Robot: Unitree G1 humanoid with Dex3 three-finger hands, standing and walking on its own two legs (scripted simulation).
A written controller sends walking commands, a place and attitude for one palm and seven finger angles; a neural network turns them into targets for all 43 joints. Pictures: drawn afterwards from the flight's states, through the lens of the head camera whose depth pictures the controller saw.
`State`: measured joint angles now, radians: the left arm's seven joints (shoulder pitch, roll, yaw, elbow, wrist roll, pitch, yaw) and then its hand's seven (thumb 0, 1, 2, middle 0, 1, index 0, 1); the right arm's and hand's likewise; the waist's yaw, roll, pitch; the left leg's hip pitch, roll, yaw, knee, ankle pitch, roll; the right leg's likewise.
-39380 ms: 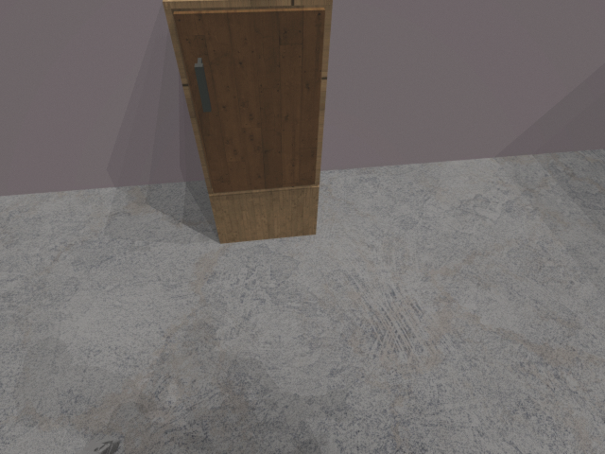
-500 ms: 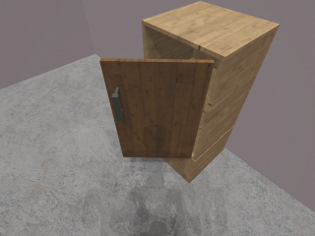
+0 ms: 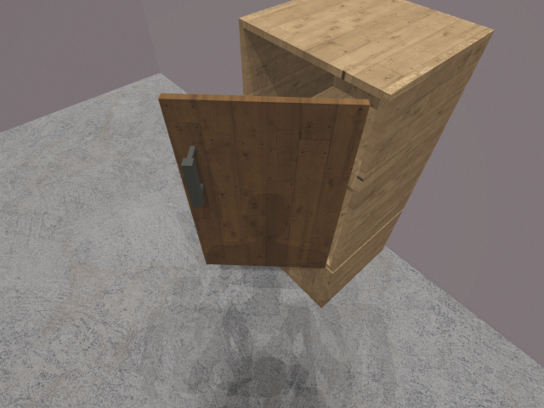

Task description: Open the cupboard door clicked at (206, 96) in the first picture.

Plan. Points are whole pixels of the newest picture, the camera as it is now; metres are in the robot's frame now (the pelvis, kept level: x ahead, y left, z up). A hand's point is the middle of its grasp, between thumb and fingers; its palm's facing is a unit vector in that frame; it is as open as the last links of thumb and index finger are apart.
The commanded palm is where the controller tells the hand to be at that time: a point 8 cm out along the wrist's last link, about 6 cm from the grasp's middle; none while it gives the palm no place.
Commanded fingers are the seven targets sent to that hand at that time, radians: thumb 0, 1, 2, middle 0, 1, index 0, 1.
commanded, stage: look again from close up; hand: left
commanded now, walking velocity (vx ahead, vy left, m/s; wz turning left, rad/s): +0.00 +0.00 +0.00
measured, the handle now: (195, 177) +0.54 +0.20 -0.03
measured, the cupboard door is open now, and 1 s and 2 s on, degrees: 46 46 46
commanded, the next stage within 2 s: raise the hand with hooked fingers in 0.36 s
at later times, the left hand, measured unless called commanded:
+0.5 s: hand out of the picture +0.10 +0.19 -0.16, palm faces +0.08 -0.96 -0.26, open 7.4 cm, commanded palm +0.12 +0.24 -0.07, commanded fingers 0.00 0.83 0.87 -0.20 -0.34 -0.20 -0.34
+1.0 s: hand (141, 382) +0.16 +0.20 -0.06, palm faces +0.08 -1.00 -0.03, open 9.3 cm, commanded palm +0.15 +0.26 -0.05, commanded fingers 0.00 0.25 0.62 -0.25 -0.72 -0.25 -0.72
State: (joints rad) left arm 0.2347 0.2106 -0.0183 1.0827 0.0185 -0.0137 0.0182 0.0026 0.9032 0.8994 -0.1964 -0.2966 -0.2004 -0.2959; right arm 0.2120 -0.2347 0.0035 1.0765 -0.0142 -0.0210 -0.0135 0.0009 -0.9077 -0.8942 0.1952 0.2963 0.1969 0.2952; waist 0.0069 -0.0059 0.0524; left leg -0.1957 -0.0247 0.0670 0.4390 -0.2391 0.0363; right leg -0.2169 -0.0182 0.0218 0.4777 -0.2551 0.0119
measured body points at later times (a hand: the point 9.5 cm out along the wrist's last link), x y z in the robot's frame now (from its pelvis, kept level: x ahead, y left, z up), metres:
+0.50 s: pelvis +0.02 -0.02 +0.00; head +0.04 -0.02 +0.45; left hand +0.09 +0.24 -0.14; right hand +0.09 -0.27 -0.15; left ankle +0.00 +0.09 -0.74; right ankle +0.00 -0.13 -0.74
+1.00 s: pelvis -0.04 -0.04 -0.10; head +0.02 -0.02 +0.34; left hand +0.15 +0.26 -0.06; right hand +0.19 -0.25 -0.16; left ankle +0.00 +0.09 -0.74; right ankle +0.00 -0.13 -0.74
